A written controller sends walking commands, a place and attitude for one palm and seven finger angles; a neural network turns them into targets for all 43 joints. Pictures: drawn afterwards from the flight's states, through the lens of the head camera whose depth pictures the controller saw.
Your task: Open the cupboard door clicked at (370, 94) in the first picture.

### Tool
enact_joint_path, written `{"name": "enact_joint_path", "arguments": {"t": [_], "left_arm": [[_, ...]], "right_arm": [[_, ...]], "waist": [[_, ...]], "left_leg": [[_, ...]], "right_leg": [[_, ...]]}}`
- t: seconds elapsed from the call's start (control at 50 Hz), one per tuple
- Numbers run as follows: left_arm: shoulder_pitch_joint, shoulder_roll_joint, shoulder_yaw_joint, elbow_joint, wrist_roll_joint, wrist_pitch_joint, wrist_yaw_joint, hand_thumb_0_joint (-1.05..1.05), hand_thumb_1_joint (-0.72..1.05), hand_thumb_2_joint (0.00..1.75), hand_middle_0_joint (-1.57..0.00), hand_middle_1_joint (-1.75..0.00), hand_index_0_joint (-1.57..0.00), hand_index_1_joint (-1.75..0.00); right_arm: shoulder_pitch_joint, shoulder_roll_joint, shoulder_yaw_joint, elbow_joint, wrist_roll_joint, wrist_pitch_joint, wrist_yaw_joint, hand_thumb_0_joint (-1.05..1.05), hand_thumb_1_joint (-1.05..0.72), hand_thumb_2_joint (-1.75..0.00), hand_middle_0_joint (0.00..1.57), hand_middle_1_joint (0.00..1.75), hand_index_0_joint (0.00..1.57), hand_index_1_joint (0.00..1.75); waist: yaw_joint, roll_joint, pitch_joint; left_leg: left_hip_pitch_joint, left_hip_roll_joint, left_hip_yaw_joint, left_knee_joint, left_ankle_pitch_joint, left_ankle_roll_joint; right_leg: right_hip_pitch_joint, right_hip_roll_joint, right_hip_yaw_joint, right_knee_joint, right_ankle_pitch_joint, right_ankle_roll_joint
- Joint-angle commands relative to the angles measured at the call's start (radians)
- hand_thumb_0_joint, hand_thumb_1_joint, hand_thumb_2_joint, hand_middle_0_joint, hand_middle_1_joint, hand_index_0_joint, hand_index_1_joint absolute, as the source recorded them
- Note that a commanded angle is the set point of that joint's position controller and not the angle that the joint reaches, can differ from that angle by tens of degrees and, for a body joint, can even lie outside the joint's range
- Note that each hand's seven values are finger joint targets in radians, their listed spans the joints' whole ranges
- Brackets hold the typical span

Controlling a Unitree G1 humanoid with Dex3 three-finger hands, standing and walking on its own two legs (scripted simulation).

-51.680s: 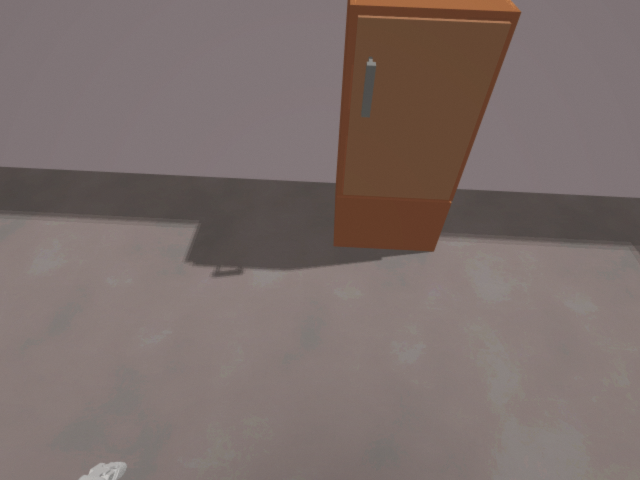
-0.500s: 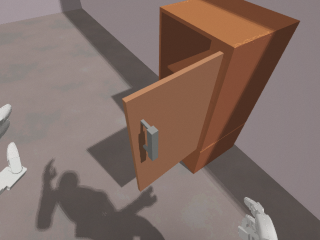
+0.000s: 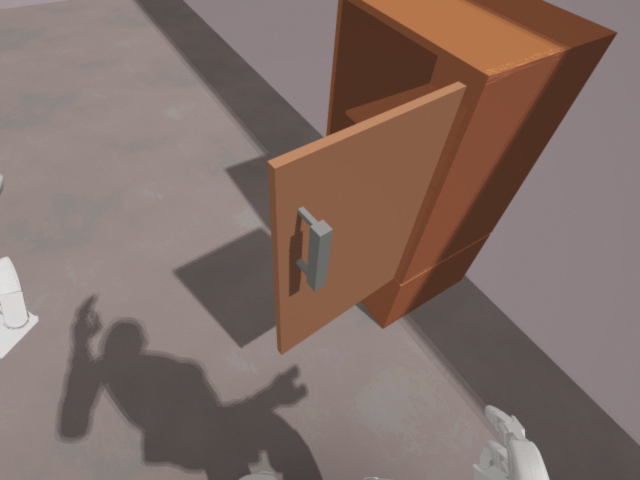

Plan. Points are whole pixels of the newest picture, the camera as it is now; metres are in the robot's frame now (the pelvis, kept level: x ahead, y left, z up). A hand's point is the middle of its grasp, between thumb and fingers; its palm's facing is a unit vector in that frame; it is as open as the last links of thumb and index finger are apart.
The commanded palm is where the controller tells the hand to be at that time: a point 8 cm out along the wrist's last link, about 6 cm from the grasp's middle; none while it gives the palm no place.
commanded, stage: step back with the hand held close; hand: left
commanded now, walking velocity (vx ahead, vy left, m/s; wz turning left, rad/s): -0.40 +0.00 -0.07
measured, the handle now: (310, 249) +0.46 +0.04 -0.02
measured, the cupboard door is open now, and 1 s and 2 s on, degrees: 94 94 94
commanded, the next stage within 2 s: stop stepping back and stand still in 0.40 s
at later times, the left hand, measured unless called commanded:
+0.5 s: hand (81, 438) +0.13 +0.18 +0.18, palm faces +0.24 -0.80 -0.55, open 7.4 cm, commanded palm +0.07 +0.23 +0.19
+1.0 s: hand out of the picture +0.00 +0.17 +0.17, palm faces +0.42 -0.79 -0.45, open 7.4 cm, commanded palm -0.06 +0.22 +0.19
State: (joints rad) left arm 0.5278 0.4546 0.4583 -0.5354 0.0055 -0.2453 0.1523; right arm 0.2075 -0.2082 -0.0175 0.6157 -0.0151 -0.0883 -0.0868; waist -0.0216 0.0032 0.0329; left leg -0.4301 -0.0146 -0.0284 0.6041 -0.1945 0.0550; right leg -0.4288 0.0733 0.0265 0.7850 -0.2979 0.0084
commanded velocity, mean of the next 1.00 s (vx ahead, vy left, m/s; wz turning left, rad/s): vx -0.08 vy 0.05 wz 0.02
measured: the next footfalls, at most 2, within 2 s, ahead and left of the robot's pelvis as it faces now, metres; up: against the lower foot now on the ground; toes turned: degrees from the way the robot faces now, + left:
right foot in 0.22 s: -0.14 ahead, -0.17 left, +0.00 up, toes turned -5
left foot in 0.48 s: -0.05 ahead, +0.03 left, +0.00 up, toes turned -4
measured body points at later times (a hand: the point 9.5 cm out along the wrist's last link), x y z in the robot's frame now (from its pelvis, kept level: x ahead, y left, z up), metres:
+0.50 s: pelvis -0.10 -0.05 +0.01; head -0.06 -0.04 +0.46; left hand +0.11 +0.22 +0.21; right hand +0.06 -0.32 -0.06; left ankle -0.08 +0.03 -0.73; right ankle -0.19 -0.12 -0.71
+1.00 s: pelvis -0.21 -0.08 +0.01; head -0.22 -0.09 +0.46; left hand -0.03 +0.21 +0.20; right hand -0.09 -0.35 -0.09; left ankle -0.22 +0.06 -0.73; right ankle -0.18 -0.17 -0.73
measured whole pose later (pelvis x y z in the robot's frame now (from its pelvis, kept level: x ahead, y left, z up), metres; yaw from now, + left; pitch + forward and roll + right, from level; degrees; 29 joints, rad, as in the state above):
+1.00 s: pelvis -0.21 -0.08 +0.01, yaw -1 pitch +0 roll +1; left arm 0.53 0.37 0.38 -0.43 -0.01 -0.21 0.16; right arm 0.30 -0.25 -0.03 0.68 -0.01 -0.12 -0.09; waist -0.03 0.00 -0.04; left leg -0.21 0.03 0.03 0.48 -0.29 0.01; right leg -0.31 -0.01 -0.09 0.54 -0.24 -0.05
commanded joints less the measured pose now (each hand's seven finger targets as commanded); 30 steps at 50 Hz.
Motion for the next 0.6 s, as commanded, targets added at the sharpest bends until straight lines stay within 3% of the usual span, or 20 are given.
{"name": "enact_joint_path", "arguments": {"t": [0.0,0.06,0.1,0.16,0.22,0.24,0.26,0.28,0.3,0.32,0.34,0.36,0.4,0.42,0.44,0.46,0.48,0.5,0.54,0.58], "left_arm": [[0.02,0.121,0.11,-0.194,-0.026,-0.057,0.02,0.0,0.9,0.9,-0.2,-0.3,-0.2,-0.3],[-0.026,0.1,0.041,-0.211,-0.042,-0.047,0.011,0.0,0.9,0.9,-0.2,-0.3,-0.2,-0.3],[-0.053,0.134,0.051,-0.23,-0.04,-0.043,0.007,0.0,0.9,0.9,-0.2,-0.3,-0.2,-0.3],[-0.054,0.164,0.083,-0.258,-0.058,-0.038,-0.009,0.0,0.9,0.9,-0.2,-0.3,-0.2,-0.3],[0.047,0.212,0.159,-0.278,-0.079,-0.04,-0.024,0.0,0.9,0.9,-0.2,-0.3,-0.2,-0.3],[0.056,0.235,0.176,-0.291,-0.081,-0.043,-0.026,0.0,0.9,0.9,-0.2,-0.3,-0.2,-0.3],[0.067,0.265,0.208,-0.268,-0.085,-0.046,-0.024,0.0,0.9,0.9,-0.2,-0.3,-0.2,-0.3],[0.098,0.269,0.226,-0.219,-0.076,-0.045,-0.019,0.0,0.9,0.9,-0.2,-0.3,-0.2,-0.3],[0.15,0.279,0.252,-0.176,-0.072,-0.028,-0.012,0.0,0.9,0.9,-0.2,-0.3,-0.2,-0.3],[0.184,0.261,0.243,-0.152,-0.071,-0.003,-0.016,0.0,0.9,0.9,-0.2,-0.3,-0.2,-0.3],[0.155,0.226,0.2,-0.168,-0.066,0.008,-0.019,0.0,0.9,0.9,-0.2,-0.3,-0.2,-0.3],[0.112,0.206,0.163,-0.183,-0.058,0.01,-0.016,0.0,0.9,0.9,-0.2,-0.3,-0.2,-0.3],[0.009,0.187,0.101,-0.229,-0.063,0.007,-0.011,0.0,0.9,0.9,-0.2,-0.3,-0.2,-0.3],[-0.01,0.195,0.092,-0.229,-0.065,0.005,-0.009,0.0,0.9,0.9,-0.2,-0.3,-0.2,-0.3],[-0.008,0.196,0.087,-0.234,-0.066,0.005,-0.011,0.0,0.9,0.9,-0.2,-0.3,-0.2,-0.3],[-0.007,0.182,0.071,-0.24,-0.076,-0.008,-0.019,0.0,0.9,0.9,-0.2,-0.3,-0.2,-0.3],[0.061,0.164,0.082,-0.138,-0.063,-0.003,-0.016,0.0,0.9,0.9,-0.2,-0.3,-0.2,-0.3],[0.103,0.145,0.078,-0.122,-0.055,0.008,-0.011,0.0,0.9,0.9,-0.2,-0.3,-0.2,-0.3],[0.122,0.16,0.085,-0.205,-0.048,0.025,0.006,0.0,0.9,0.9,-0.2,-0.3,-0.2,-0.3],[0.157,0.182,0.11,-0.253,-0.054,0.041,0.018,0.0,0.9,0.9,-0.2,-0.3,-0.2,-0.3]], "right_arm": [[-0.104,-0.138,-0.049,-0.141,-0.015,-0.096,0.002,0.0,-0.9,-0.9,0.2,0.3,0.2,0.3],[-0.082,-0.137,-0.038,-0.085,-0.023,-0.108,0.019,0.0,-0.9,-0.9,0.2,0.3,0.2,0.3],[-0.084,-0.141,-0.039,-0.065,-0.031,-0.107,0.025,0.0,-0.9,-0.9,0.2,0.3,0.2,0.3],[-0.11,-0.141,-0.042,-0.083,-0.023,-0.093,0.04,0.0,-0.9,-0.9,0.2,0.3,0.2,0.3],[-0.154,-0.135,-0.037,-0.135,-0.014,-0.062,0.05,0.0,-0.9,-0.9,0.2,0.3,0.2,0.3],[-0.161,-0.117,-0.031,-0.159,0.002,-0.037,0.052,0.0,-0.9,-0.9,0.2,0.3,0.2,0.3],[-0.182,-0.1,-0.015,-0.193,0.019,-0.016,0.045,0.0,-0.9,-0.9,0.2,0.3,0.2,0.3],[-0.208,-0.1,-0.01,-0.212,0.045,-0.011,0.036,0.0,-0.9,-0.9,0.2,0.3,0.2,0.3],[-0.217,-0.102,-0.006,-0.218,0.047,-0.01,0.03,0.0,-0.9,-0.9,0.2,0.3,0.2,0.3],[-0.213,-0.07,0.007,-0.208,0.03,-0.002,0.022,0.0,-0.9,-0.9,0.2,0.3,0.2,0.3],[-0.205,-0.064,0.023,-0.199,0.025,0.005,0.013,0.0,-0.9,-0.9,0.2,0.3,0.2,0.3],[-0.207,-0.071,0.031,-0.189,0.02,0.009,0.001,0.0,-0.9,-0.9,0.2,0.3,0.2,0.3],[-0.197,-0.104,0.023,-0.162,0.023,0.01,-0.019,0.0,-0.9,-0.9,0.2,0.3,0.2,0.3],[-0.161,-0.132,0.007,-0.153,0.029,0.006,-0.028,0.0,-0.9,-0.9,0.2,0.3,0.2,0.3],[-0.129,-0.159,-0.016,-0.152,0.036,0.002,-0.021,0.0,-0.9,-0.9,0.2,0.3,0.2,0.3],[-0.108,-0.169,-0.033,-0.156,0.041,-0.016,-0.002,0.0,-0.9,-0.9,0.2,0.3,0.2,0.3],[-0.097,-0.162,-0.051,-0.147,0.022,-0.032,0.009,0.0,-0.9,-0.9,0.2,0.3,0.2,0.3],[-0.108,-0.15,-0.051,-0.157,0.003,-0.047,0.011,0.0,-0.9,-0.9,0.2,0.3,0.2,0.3],[-0.057,-0.137,-0.046,-0.149,0.013,-0.06,0.021,0.0,-0.9,-0.9,0.2,0.3,0.2,0.3],[-0.084,-0.143,-0.039,-0.169,0.014,-0.059,0.016,0.0,-0.9,-0.9,0.2,0.3,0.2,0.3]], "waist": [[0.034,0.172,-0.142],[0.026,0.195,-0.2],[0.031,0.216,-0.268],[0.041,0.204,-0.369],[0.059,0.125,-0.383],[0.052,-0.008,-0.376],[0.048,-0.179,-0.318],[0.058,-0.285,-0.258],[0.063,-0.265,-0.277],[0.054,-0.227,-0.252],[0.043,-0.157,-0.231],[0.028,-0.078,-0.205],[0.001,-0.012,-0.168],[0.005,0.014,-0.192],[0.023,0.082,-0.242],[0.036,0.135,-0.258],[0.039,0.136,-0.258],[0.045,0.223,-0.226],[0.029,0.204,-0.254],[0.024,0.172,-0.233]], "left_leg": [[0.0,0.279,-0.241,-0.326,0.025,0.1],[0.282,0.266,-0.214,-0.285,0.385,0.078],[0.432,0.263,-0.191,-0.235,0.65,0.071],[0.546,0.249,-0.127,-0.197,0.751,0.057],[0.434,0.196,-0.051,-0.144,0.589,0.025],[0.354,0.131,0.027,-0.069,0.437,-0.01],[0.194,0.04,0.105,0.039,0.076,-0.048],[-0.016,-0.035,0.098,0.2,-0.234,-0.065],[-0.088,-0.04,0.033,0.29,-0.279,-0.063],[-0.132,-0.023,0.044,0.262,-0.278,-0.068],[-0.106,-0.02,0.084,0.195,-0.252,-0.074],[-0.053,-0.026,0.111,0.11,-0.181,-0.074],[0.094,-0.018,0.104,-0.09,0.072,-0.067],[0.203,0.048,0.047,-0.192,0.422,-0.045],[0.36,0.161,-0.054,-0.239,0.764,-0.002],[0.445,0.282,-0.146,-0.288,0.879,0.045],[0.418,0.326,-0.186,-0.281,0.861,0.086],[0.359,0.316,-0.175,-0.268,0.818,0.099],[0.444,0.261,-0.143,-0.234,0.778,0.082],[0.266,0.235,-0.122,-0.272,0.455,0.073]], "right_leg": [[0.177,-0.002,0.016,0.034,-0.146,-0.009],[0.081,-0.003,-0.001,-0.139,-0.159,-0.008],[0.075,-0.007,0.008,-0.224,-0.101,-0.008],[0.102,-0.004,-0.006,-0.277,-0.065,-0.004],[0.207,-0.04,-0.002,-0.401,0.19,-0.004],[0.235,-0.122,0.054,-0.452,0.478,-0.003],[0.28,-0.249,0.125,-0.47,0.883,0.022],[0.335,-0.326,0.139,-0.424,1.229,0.087],[0.344,-0.357,0.128,-0.376,1.294,0.087],[0.386,-0.347,0.097,-0.333,1.308,0.028],[0.387,-0.317,0.075,-0.319,1.287,-0.027],[0.365,-0.279,0.071,-0.308,1.281,-0.038],[0.322,-0.202,0.019,-0.275,1.153,0.004],[0.294,-0.142,-0.003,-0.248,0.966,0.039],[0.205,-0.077,-0.01,-0.184,0.49,0.059],[0.124,-0.04,0.024,-0.078,-0.025,0.041],[0.081,-0.019,0.05,0.031,-0.229,0.014],[0.076,-0.027,0.052,0.036,-0.265,-0.007],[0.054,-0.049,0.0,-0.065,-0.132,0.002],[0.187,-0.052,-0.026,-0.135,-0.089,0.01]]}}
